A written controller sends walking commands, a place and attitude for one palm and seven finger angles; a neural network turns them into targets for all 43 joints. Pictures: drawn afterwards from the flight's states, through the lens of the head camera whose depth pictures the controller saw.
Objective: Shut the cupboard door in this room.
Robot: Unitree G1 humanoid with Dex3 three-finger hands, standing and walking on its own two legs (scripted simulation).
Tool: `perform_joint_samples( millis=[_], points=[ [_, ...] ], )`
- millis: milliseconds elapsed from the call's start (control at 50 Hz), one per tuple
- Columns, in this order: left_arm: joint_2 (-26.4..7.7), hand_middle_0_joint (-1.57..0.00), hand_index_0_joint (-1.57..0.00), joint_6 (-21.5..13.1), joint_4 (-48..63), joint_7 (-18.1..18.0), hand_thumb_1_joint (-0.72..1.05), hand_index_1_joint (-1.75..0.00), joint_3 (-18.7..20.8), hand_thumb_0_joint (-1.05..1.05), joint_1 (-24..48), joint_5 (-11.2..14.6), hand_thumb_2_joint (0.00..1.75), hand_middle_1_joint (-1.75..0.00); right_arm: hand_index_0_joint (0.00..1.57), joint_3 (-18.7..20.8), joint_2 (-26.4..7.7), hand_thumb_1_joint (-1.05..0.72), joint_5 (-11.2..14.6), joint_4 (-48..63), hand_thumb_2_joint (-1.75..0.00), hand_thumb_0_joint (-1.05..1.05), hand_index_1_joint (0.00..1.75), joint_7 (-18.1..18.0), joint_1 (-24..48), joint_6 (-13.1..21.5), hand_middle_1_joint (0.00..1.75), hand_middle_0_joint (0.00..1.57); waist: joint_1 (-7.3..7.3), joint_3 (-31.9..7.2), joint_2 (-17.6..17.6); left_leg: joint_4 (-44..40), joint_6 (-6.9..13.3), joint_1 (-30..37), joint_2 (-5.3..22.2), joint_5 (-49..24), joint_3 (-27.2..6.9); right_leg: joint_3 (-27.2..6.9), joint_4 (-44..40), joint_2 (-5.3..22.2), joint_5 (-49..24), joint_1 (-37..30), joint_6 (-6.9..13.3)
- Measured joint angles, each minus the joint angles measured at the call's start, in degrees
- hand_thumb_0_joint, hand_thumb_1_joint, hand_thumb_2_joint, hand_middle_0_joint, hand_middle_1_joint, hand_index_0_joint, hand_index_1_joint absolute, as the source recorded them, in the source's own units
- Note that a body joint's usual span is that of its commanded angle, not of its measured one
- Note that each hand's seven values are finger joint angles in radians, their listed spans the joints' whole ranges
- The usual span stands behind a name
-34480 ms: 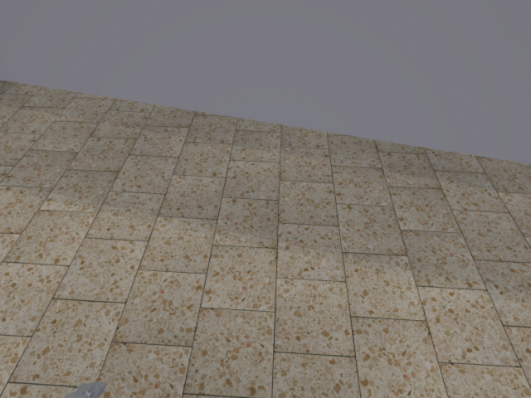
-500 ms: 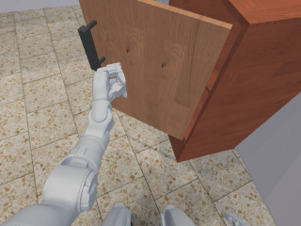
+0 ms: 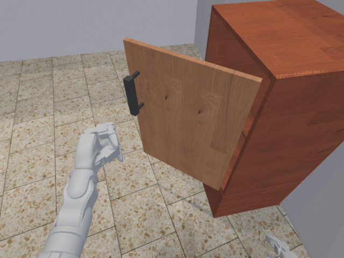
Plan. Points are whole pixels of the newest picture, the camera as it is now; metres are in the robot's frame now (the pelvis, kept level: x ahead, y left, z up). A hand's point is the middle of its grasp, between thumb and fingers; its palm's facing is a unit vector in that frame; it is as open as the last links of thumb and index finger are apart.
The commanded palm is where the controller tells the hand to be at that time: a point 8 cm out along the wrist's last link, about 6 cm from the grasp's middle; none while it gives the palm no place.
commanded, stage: draw the hand back to the body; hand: left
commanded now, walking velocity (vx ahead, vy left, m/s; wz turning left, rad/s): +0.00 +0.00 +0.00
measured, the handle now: (135, 93) +0.63 +0.15 +0.01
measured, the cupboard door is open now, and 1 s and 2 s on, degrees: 48 48 48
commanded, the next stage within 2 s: step back with the hand held close in 1.04 s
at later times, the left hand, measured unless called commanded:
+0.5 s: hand (28, 177) +0.23 +0.25 +0.16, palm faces +0.33 -0.88 -0.33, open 4.9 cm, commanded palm +0.18 +0.30 +0.18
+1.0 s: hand out of the picture +0.19 +0.27 +0.19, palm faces +0.45 -0.81 -0.38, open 7.4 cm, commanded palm +0.14 +0.31 +0.21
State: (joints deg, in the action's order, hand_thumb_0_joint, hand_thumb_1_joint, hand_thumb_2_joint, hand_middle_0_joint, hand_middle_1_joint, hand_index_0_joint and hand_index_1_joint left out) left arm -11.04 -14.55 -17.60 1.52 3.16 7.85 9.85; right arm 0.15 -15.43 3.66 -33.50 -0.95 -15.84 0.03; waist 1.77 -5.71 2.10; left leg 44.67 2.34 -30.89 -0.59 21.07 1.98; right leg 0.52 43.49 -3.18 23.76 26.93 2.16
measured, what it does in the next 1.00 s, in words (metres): stands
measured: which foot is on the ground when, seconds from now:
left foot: down 0.00-1.00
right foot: down 0.00-1.00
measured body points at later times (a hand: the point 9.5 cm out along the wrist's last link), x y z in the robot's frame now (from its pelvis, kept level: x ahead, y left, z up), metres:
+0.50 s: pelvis +0.01 +0.02 +0.03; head +0.00 +0.00 +0.48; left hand +0.20 +0.30 +0.18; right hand +0.22 -0.17 -0.05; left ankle +0.02 +0.09 -0.71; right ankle -0.02 -0.10 -0.71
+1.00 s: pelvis +0.00 +0.01 +0.03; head -0.03 -0.01 +0.48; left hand +0.16 +0.31 +0.21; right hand +0.20 -0.22 -0.05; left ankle +0.02 +0.09 -0.71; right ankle -0.02 -0.10 -0.71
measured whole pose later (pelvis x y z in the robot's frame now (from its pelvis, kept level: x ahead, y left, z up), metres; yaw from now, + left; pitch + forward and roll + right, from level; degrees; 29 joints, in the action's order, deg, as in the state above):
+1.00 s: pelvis +0.00 +0.01 +0.03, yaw +1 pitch -4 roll -1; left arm -20.2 -3.8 21.8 -6.0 18.1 -27.3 4.5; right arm -1.2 -13.7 2.0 -35.7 -4.4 -11.7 5.0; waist -3.4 -1.0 3.6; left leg 25.0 2.8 -8.4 -2.0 12.9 1.3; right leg 0.4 22.5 -2.1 15.0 3.8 1.4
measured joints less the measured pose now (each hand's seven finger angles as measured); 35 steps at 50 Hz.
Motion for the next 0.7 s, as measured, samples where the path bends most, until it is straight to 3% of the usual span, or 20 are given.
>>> perform_joint_samples(
  millis=[120, 320, 520, 700],
  points=[
    [-2.72, -1.16, -1.15, 6.76, 12.55, -3.33, 0.90, -1.34, -4.17, 0.02, -8.95, -4.63, 0.90, -1.34, 0.20, -1.17, 1.59, -0.91, -0.08, 2.29, -0.90, 0.01, 0.29, -2.83, 5.56, -1.76, 0.30, 0.20, -1.93, 1.76, 0.02, -7.46, 0.61, 8.90, -0.96, -2.70, 0.26, -0.56, -7.37, 0.87, -2.69, -8.85, -0.72],
    [-5.16, -0.91, -0.90, 13.39, 25.64, -5.56, 0.89, -1.07, 0.42, 0.02, -19.09, -5.76, 0.90, -1.07, 0.20, -4.31, 3.81, -0.90, -1.02, 3.89, -0.90, 0.01, 0.29, -3.01, 8.25, -1.71, 0.30, 0.20, -4.35, 4.08, 0.66, -16.45, 1.14, 18.86, -1.97, -6.17, -0.50, -0.16, -17.72, 1.72, -6.64, -19.66, -1.38],
    [-7.79, -0.64, -0.63, 14.66, 35.59, -6.56, 0.89, -0.77, 7.74, 0.02, -28.75, -5.70, 0.90, -0.77, 0.20, -4.21, 3.39, -0.90, -1.91, 0.68, -0.90, 0.01, 0.30, -2.30, 5.48, -0.58, 0.30, 0.20, -5.27, 5.04, 1.66, -19.97, 1.46, 22.20, -2.52, -7.71, -0.71, -0.04, -21.50, 2.23, -8.22, -23.20, -1.77],
    [-11.19, -0.39, -0.39, 12.14, 40.67, -7.36, 0.89, -0.50, 16.68, 0.02, -35.97, -4.92, 0.90, -0.50, 0.20, -2.17, 1.95, -0.90, -1.53, -1.69, -0.90, 0.01, 0.30, -2.52, 3.16, 1.84, 0.30, 0.20, -5.25, 4.54, 2.28, -19.94, 1.26, 22.46, -2.13, -7.74, -0.45, -0.32, -21.57, 1.88, -8.45, -23.38, -1.57]
  ],
)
